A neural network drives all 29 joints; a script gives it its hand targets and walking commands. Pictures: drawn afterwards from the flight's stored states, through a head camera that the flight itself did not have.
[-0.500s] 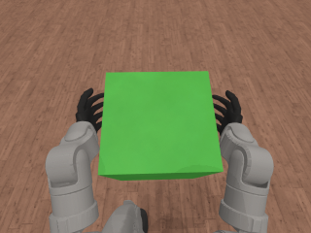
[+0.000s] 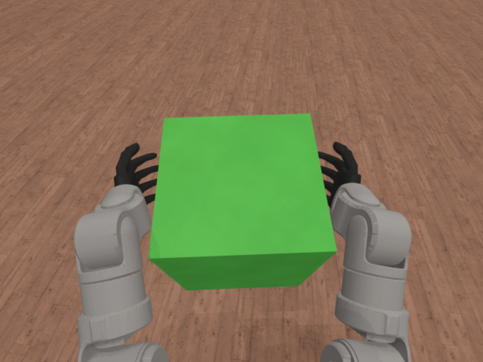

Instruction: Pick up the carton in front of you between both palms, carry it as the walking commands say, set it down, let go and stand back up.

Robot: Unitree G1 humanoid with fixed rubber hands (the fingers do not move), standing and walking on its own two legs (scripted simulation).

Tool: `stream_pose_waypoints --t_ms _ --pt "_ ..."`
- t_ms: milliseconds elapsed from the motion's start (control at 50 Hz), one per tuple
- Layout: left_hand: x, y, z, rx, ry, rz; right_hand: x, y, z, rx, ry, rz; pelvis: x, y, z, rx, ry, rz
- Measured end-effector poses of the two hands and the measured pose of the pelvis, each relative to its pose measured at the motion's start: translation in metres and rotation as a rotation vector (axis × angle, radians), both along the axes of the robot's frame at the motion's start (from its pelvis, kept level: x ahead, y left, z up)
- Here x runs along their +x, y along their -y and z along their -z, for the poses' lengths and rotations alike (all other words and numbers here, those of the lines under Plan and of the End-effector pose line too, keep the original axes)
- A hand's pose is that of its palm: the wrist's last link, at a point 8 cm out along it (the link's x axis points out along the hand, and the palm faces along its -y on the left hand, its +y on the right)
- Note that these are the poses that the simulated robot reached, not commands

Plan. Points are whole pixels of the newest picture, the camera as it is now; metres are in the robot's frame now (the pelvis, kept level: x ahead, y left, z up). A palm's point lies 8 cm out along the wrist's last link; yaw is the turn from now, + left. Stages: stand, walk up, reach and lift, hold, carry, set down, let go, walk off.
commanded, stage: carry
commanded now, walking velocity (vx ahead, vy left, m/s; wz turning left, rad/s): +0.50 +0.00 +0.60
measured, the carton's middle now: (240, 213) +0.35 -0.01 +0.09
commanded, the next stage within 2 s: none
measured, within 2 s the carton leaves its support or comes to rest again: neither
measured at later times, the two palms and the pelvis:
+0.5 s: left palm (123, 133) +0.57 +0.23 +0.09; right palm (264, 124) +0.60 -0.07 +0.09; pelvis +0.28 +0.04 +0.01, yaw +4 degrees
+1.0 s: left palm (187, 72) +0.84 +0.11 +0.09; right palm (296, 83) +0.80 -0.18 +0.09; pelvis +0.60 -0.01 +0.01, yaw -10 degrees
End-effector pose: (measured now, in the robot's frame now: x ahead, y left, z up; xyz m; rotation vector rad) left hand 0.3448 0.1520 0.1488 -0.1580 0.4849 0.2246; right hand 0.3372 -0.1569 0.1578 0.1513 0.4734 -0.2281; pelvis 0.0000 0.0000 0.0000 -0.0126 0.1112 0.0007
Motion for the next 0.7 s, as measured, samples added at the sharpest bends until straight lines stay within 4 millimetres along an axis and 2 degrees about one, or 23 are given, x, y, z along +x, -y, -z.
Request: stream_pose_waypoints --t_ms 40,80,160,240,320,420,460,520,600,700 --pt "0.019 -0.002 0.003 0.006 -0.003 -0.031 0.033 -0.001 0.008 -0.007 -0.004 -0.031 0.026 0.008 0.008 -0.005 0.007 -0.041" --pt "0.032 -0.007 0.010 0.011 -0.041 -0.067 0.060 -0.007 0.020 -0.002 -0.042 -0.069 0.046 0.013 0.007 -0.010 0.010 -0.070" --pt "0.049 -0.023 0.027 -0.011 -0.129 -0.142 0.104 -0.030 0.039 0.045 -0.137 -0.145 0.086 0.017 -0.005 0.009 0.012 -0.129" --pt "0.073 -0.046 0.034 -0.023 -0.151 -0.207 0.148 -0.057 0.048 0.062 -0.168 -0.207 0.128 0.013 -0.015 0.030 0.005 -0.165" --pt "0.113 -0.068 0.036 -0.023 -0.124 -0.220 0.195 -0.079 0.051 0.031 -0.143 -0.220 0.174 0.001 -0.015 0.033 -0.002 -0.166" --pt "0.180 -0.087 0.052 -0.023 -0.086 -0.165 0.246 -0.095 0.062 -0.003 -0.105 -0.179 0.236 -0.025 0.002 0.035 0.014 -0.117" --pt "0.203 -0.084 0.059 -0.036 -0.117 -0.116 0.256 -0.092 0.067 -0.023 -0.136 -0.167 0.258 -0.032 -0.002 0.027 0.017 -0.089" --pt "0.235 -0.069 0.063 -0.055 -0.162 -0.059 0.268 -0.076 0.069 -0.026 -0.178 -0.129 0.291 -0.042 -0.013 0.003 0.014 -0.052" --pt "0.283 -0.043 0.055 -0.005 -0.154 0.073 0.285 -0.053 0.058 -0.031 -0.164 -0.057 0.338 -0.046 -0.021 -0.025 0.013 -0.010" --pt "0.340 -0.017 0.046 0.013 -0.102 0.164 0.319 -0.028 0.047 -0.048 -0.116 0.016 0.407 -0.041 -0.016 -0.032 0.023 0.046"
